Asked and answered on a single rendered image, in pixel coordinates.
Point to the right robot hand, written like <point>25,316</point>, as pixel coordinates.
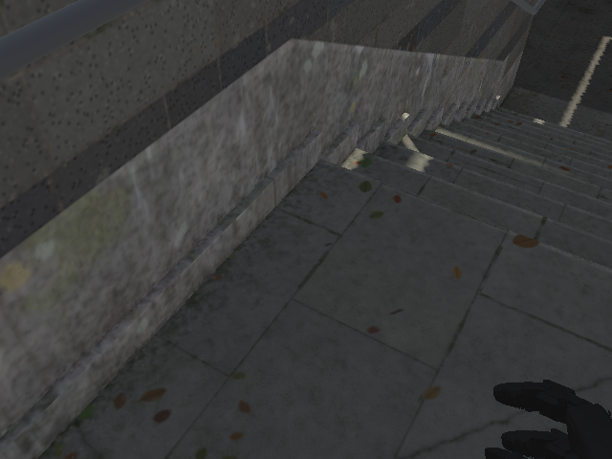
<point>589,426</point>

